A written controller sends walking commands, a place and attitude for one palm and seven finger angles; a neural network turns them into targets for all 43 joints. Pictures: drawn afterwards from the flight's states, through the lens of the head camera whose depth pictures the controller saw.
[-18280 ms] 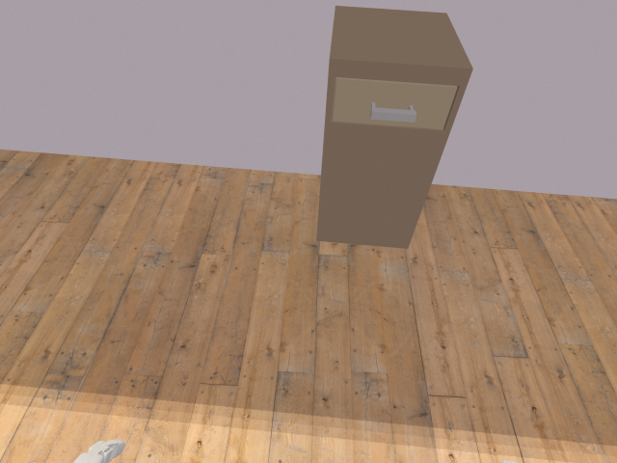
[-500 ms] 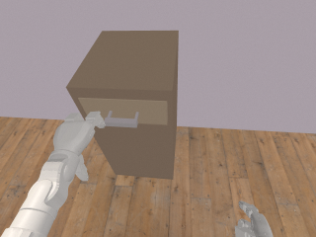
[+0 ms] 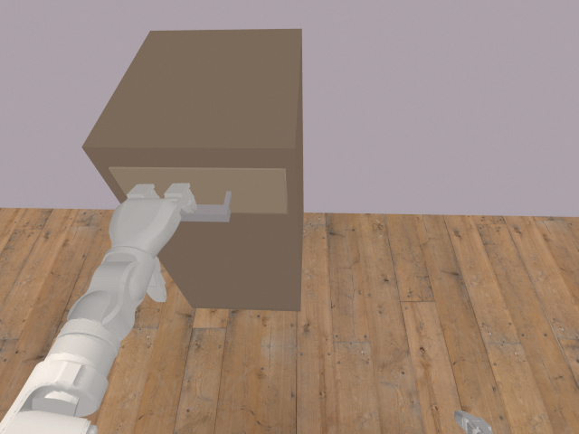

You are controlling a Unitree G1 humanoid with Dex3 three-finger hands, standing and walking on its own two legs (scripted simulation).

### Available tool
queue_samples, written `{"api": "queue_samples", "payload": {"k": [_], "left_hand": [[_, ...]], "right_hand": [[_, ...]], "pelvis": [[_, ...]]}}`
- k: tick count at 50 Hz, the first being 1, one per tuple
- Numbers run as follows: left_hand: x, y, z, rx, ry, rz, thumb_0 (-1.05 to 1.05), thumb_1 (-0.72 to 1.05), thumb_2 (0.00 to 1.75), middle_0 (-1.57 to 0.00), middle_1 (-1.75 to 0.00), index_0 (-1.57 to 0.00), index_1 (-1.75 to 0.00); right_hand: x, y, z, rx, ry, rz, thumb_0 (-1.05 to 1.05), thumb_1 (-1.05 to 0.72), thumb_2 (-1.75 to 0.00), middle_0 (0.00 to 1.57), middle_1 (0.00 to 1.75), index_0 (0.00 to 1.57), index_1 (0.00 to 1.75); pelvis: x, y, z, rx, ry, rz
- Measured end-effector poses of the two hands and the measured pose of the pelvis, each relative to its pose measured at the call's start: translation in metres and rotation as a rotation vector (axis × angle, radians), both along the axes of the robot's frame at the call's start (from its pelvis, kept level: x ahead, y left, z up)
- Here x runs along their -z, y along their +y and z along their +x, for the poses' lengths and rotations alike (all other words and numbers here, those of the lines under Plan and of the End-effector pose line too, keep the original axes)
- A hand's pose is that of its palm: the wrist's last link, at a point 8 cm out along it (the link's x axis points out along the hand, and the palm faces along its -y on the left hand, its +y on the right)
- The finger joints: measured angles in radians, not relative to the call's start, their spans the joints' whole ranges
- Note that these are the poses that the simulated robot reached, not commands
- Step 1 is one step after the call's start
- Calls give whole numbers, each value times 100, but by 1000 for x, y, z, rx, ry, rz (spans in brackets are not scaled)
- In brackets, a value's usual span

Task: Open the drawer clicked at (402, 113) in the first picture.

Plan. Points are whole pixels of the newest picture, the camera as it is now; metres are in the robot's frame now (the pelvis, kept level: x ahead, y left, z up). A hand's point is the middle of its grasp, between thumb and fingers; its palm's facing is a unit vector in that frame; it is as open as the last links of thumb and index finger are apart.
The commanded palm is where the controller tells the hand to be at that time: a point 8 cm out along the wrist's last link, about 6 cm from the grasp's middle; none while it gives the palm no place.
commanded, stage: move the hooked fingers above the handle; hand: left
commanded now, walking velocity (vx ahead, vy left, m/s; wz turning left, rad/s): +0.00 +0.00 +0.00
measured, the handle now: (199, 204) +0.54 +0.23 -0.09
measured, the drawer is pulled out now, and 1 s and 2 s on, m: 0.00 0.00 0.00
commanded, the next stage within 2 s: none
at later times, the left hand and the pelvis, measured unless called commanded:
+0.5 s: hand (176, 218) +0.44 +0.23 -0.01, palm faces -0.05 -0.03 -1.00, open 13.8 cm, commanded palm +0.43 +0.23 +0.05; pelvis +0.00 +0.00 -0.02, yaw +0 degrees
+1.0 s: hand (182, 208) +0.49 +0.24 -0.04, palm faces -0.08 -0.01 -1.00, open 13.8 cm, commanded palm +0.47 +0.22 +0.02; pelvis +0.00 +0.02 -0.04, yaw -2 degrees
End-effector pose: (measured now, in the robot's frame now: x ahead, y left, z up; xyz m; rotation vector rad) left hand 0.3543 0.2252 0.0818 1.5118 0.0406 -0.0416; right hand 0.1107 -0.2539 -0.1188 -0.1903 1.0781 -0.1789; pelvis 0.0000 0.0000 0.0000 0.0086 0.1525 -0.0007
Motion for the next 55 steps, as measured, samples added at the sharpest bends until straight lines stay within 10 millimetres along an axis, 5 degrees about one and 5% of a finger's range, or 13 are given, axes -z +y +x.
{"api": "queue_samples", "payload": {"k": [24, 45, 50, 55], "left_hand": [[32, 2, 66, 8, 6, 24, 0, -49, 30, -32, -120, -32, -120], [62, 5, 118, -14, 15, 29, 0, -49, 30, -32, -120, -32, -120], [70, 14, 120, -53, 27, 54, 0, -49, 30, -32, -120, -32, -120], [74, 3, 111, -14, 62, 29, 0, -49, 30, -32, -120, -32, -120]], "right_hand": [[15, -18, -70, 103, 180, -60, 0, -91, -89, 20, 30, 20, 30], [29, -6, -126, 155, 337, -80, 0, -91, -89, 20, 30, 20, 30], [34, -1, -135, 165, 373, -67, 0, -91, -89, 20, 30, 20, 30], [33, 7, -134, 164, 386, -47, 0, -91, -89, 20, 30, 20, 30]], "pelvis": [[17, 1, -3, 5, 132, -9], [39, 14, -6, 12, 245, -28], [42, 18, -5, 20, 263, -31], [38, 21, 0, 18, 249, -36]]}}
